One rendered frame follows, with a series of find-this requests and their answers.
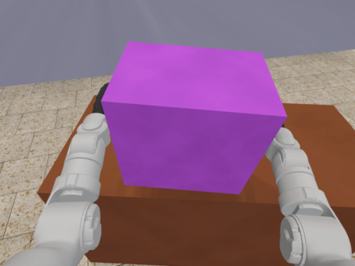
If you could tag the robot right forearm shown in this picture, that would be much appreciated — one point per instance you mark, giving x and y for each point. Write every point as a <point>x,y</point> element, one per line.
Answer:
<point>299,193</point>

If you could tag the robot left forearm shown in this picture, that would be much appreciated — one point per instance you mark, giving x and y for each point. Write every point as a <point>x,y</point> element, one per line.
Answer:
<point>79,180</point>

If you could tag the robot left upper arm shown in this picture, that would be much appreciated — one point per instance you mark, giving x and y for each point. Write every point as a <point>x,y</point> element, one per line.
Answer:
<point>66,231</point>

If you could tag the carton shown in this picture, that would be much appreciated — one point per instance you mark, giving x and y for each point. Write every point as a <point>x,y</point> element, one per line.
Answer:
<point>191,118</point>

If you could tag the pedestal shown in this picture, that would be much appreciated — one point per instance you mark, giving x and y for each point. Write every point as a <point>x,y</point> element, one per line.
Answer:
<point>162,226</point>

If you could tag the left robot hand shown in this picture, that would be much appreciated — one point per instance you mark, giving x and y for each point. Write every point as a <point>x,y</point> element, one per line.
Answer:
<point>97,107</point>

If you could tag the robot right upper arm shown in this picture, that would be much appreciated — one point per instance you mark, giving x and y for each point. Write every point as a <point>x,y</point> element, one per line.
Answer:
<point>314,241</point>

